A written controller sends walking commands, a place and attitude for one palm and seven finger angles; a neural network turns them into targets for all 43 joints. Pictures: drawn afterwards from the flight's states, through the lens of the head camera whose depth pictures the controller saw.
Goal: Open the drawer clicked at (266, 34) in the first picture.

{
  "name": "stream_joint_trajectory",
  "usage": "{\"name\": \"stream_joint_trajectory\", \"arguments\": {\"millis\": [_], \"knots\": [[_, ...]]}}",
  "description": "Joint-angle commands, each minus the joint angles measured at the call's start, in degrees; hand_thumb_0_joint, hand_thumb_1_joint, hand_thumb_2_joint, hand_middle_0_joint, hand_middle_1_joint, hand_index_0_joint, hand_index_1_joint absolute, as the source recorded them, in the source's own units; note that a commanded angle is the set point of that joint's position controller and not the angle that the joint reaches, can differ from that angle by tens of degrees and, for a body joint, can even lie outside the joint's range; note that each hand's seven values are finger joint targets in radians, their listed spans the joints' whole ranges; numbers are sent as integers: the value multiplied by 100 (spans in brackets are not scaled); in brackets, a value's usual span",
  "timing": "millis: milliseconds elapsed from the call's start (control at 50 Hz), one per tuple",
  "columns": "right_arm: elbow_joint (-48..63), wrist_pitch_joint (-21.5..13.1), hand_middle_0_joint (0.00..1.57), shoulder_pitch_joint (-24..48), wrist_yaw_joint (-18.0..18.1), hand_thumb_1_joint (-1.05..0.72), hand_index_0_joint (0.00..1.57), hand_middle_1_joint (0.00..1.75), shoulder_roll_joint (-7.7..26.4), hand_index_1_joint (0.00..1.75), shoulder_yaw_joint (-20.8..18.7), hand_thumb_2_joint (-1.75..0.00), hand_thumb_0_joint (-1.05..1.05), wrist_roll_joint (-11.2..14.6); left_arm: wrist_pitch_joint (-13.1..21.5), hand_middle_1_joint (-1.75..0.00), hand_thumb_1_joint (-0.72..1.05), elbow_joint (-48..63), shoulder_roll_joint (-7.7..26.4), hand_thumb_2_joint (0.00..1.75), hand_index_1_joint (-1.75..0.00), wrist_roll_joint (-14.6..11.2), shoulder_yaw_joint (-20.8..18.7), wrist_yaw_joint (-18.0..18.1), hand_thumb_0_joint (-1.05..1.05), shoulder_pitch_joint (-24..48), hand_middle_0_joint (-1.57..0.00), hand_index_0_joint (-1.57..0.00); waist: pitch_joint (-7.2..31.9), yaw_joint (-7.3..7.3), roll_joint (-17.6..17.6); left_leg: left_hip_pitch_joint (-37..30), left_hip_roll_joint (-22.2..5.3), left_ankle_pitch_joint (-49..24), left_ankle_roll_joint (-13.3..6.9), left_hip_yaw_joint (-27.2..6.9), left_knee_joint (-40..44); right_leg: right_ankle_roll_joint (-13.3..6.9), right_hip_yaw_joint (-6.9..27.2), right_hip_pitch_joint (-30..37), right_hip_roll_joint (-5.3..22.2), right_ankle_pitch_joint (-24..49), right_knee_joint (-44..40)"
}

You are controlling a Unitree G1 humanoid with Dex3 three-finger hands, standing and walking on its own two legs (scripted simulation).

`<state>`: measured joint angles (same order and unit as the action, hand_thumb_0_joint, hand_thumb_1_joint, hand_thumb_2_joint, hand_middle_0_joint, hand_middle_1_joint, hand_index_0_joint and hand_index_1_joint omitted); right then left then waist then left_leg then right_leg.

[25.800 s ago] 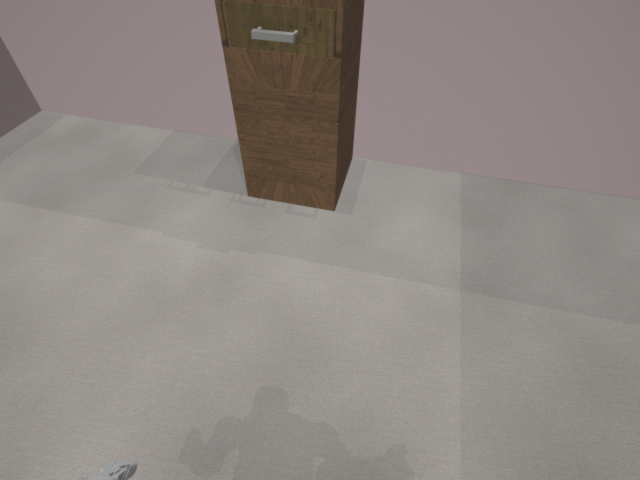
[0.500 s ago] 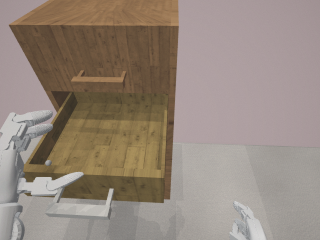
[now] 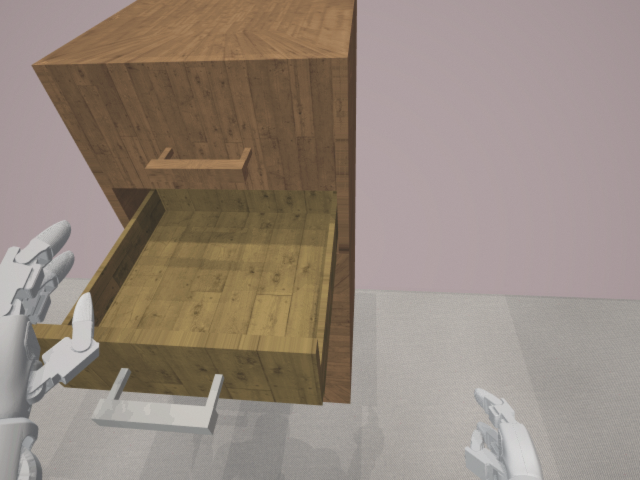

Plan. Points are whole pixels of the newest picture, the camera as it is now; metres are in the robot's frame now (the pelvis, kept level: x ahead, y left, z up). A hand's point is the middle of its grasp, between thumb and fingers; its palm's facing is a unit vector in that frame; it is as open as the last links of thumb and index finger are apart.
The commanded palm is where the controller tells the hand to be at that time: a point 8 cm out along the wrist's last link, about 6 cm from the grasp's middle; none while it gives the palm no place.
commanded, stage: draw the hand back to the body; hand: left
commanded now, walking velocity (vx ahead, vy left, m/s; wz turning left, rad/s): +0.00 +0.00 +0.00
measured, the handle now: (162, 398) +0.21 +0.23 +0.01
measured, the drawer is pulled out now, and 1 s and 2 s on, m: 0.29 0.29 0.29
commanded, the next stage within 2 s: step back with the hand held close in 0.10 s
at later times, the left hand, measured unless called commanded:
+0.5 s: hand (84, 365) +0.17 +0.23 +0.17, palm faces +0.28 -0.81 -0.51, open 7.4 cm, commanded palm +0.10 +0.29 +0.20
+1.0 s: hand out of the picture +0.07 +0.26 +0.19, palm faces +0.42 -0.81 -0.40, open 7.4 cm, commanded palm +0.00 +0.32 +0.20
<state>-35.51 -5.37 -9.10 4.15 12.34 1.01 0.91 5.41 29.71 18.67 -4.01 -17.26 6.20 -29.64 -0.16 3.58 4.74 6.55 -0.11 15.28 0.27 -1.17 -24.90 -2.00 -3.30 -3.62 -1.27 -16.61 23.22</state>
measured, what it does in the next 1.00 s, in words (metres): shifts its weight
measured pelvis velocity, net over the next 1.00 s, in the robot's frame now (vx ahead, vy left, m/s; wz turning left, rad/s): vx -0.12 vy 0.03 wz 0.04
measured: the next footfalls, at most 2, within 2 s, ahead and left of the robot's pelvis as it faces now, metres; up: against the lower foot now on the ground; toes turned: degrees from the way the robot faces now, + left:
right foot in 1.32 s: -0.26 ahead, -0.08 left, +0.00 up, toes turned +6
left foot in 1.58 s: -0.23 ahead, +0.12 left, +0.00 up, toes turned +3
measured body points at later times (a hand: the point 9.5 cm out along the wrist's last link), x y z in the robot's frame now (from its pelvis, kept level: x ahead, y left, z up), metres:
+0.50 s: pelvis -0.03 +0.01 +0.00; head +0.00 +0.00 +0.45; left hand +0.15 +0.28 +0.19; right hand +0.15 -0.24 -0.09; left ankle -0.02 +0.12 -0.74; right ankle -0.04 -0.09 -0.74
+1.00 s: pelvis -0.12 +0.03 -0.02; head -0.11 +0.05 +0.43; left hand +0.04 +0.30 +0.21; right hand +0.07 -0.20 -0.09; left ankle -0.07 +0.13 -0.74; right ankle -0.04 -0.09 -0.74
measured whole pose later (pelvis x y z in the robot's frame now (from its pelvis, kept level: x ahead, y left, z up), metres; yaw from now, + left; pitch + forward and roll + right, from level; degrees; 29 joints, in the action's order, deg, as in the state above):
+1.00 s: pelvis -0.12 +0.03 -0.02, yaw +2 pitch +0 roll -2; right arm -33.7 -4.5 -11.7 3.2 12.0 1.1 0.4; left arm 12.0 41.6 22.3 -1.7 -22.1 8.5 -32.4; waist -0.7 0.1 -0.7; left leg 23.9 0.5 20.7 -1.3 -1.2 -40.3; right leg -0.4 -5.2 -22.3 0.8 -11.2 33.5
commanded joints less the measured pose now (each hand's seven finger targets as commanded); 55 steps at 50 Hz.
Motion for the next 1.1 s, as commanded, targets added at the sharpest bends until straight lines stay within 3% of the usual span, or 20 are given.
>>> {"name": "stream_joint_trajectory", "arguments": {"millis": [0,120,180,200,260,380,460,520,600,680,740,780,820,860,900,940,960,1000,1040,1080], "knots": [[923,-321,20,741,54,-90,20,30,493,30,-204,-90,0,-18,378,-30,90,1135,1017,90,-30,-31,-697,114,0,365,-20,-20,301,-34,-179,-341,-105,-1533,-133,91,174,97,68,-406,255,1664,-458],[985,-329,20,781,52,-90,20,30,483,30,-214,-90,0,15,385,-30,90,1139,1060,90,-30,-59,-735,92,0,359,-20,-20,303,-27,-411,-321,-125,-1545,-156,102,153,129,110,-390,292,1774,-456],[957,-343,20,821,61,-90,20,30,490,30,-219,-90,0,14,412,-30,90,1174,1119,90,-30,-50,-771,88,0,460,-20,-20,240,-17,-130,-314,-92,-1408,-143,125,155,118,140,-450,291,1579,-548],[1137,-220,20,494,30,-90,20,30,655,30,-229,-90,0,33,636,-30,90,1615,1822,90,-30,-3,-1460,117,0,1065,-20,-20,-289,-278,-394,210,-180,-1187,-259,-97,-157,150,597,-1089,608,1899,-840],[1125,-49,20,585,18,-90,20,30,552,30,-265,-90,0,51,649,-30,90,1003,1268,90,-30,53,-987,27,0,227,-20,-20,114,-341,-1070,257,-123,-1231,-238,-61,-580,107,574,-926,939,2631,-691],[1273,112,20,560,27,-90,20,30,669,30,-401,-90,0,55,771,-30,90,1702,1396,90,-30,45,-1217,92,0,-559,-20,-20,1105,-325,-356,185,-374,-2550,-247,-97,-347,127,329,-397,848,2908,-23],[1382,193,20,546,50,-90,20,30,638,30,-455,-90,0,74,781,-30,90,2010,1533,90,-30,33,-1391,157,0,-735,-20,-20,1194,-353,-526,418,-428,-2633,-199,-172,-444,88,327,-427,837,2892,135],[1399,184,20,526,79,-90,20,30,644,30,-469,-90,0,68,785,-30,90,2119,1552,90,-30,22,-1444,203,0,-876,-20,-20,1203,-343,-245,513,-568,-2780,-224,-377,-264,111,246,-493,686,2460,316],[1379,108,20,519,79,-90,20,30,660,30,-442,-90,0,19,811,-30,90,2096,1542,90,-30,35,-1466,231,0,-862,-20,-20,947,-315,63,1110,-800,-2092,-305,-715,216,173,171,-519,447,1348,561],[1387,-42,20,503,51,-90,20,30,725,30,-421,-90,0,-7,883,-30,90,2097,1503,90,-30,89,-1452,250,0,-630,-20,-20,543,-316,453,2154,-1003,-263,-446,-898,703,168,248,-367,345,379,920],[1426,-145,20,428,8,-90,20,30,762,30,-376,-90,0,18,931,-30,90,1959,1391,90,-30,162,-1378,254,0,-414,-20,-20,241,-354,308,3098,-1024,1493,-526,-958,861,200,331,-93,322,72,1032],[1435,-221,20,391,-1,-90,20,30,807,30,-391,-90,0,11,988,-30,90,2139,1469,90,-30,222,-1416,265,0,-244,-20,-20,254,-362,235,3196,-918,1845,-523,-907,704,176,470,-140,365,-100,867],[1429,-271,20,276,-29,-90,20,30,753,30,-388,-90,0,17,1017,-30,90,2119,1385,90,-30,215,-1332,274,0,-210,-20,-20,273,-392,-335,2712,-628,1740,-411,-700,93,80,782,-828,625,-649,236],[1276,-283,20,172,-35,-90,20,30,728,30,-413,-90,0,20,1036,-30,90,2162,1380,90,-30,178,-1226,329,0,-70,-20,-20,291,-450,-963,1335,-114,1216,-138,-237,-1473,-272,1386,-2458,1303,-1526,-783],[1054,-244,20,159,-24,-90,20,30,636,30,-365,-90,0,-34,971,-30,90,2246,1379,90,-30,160,-1127,403,0,106,-20,-20,434,-486,-1278,476,35,856,-60,-67,-2513,-559,1401,-3236,1839,-1396,-1071],[1048,-223,20,236,-16,-90,20,30,589,30,-296,-90,0,-75,889,-30,90,2166,1422,90,-30,174,-1234,422,0,97,-20,-20,427,-507,-1171,543,-110,660,-109,-128,-1620,-377,910,-2871,1612,-738,-609],[1082,-209,20,273,7,-90,20,30,618,30,-294,-90,0,-60,875,-30,90,2157,1451,90,-30,166,-1284,426,0,98,-20,-20,289,-505,-778,747,-261,688,-139,-306,-821,-201,706,-2688,1299,-711,-205],[1237,-235,20,390,60,-90,20,30,751,30,-320,-90,0,-73,947,-30,90,2269,1498,90,-30,209,-1434,449,0,6,-20,-20,168,-425,998,2101,-1437,341,-591,-1799,941,226,183,-1677,258,-385,1781],[1173,-374,20,256,-22,-90,20,30,588,30,-375,-90,0,-153,1099,-30,90,2351,1593,90,-30,249,-1562,405,0,90,-20,-20,518,-469,1113,2636,-1972,872,-861,-2073,1425,213,542,-1323,90,-1215,3717],[1127,-412,20,254,-50,-90,20,30,559,30,-427,-90,0,-171,1113,-30,90,2370,1574,90,-30,183,-1613,430,0,-109,-20,-20,614,-416,581,1987,-1840,-753,-949,-1764,778,211,672,-1770,130,-1214,3608]]}}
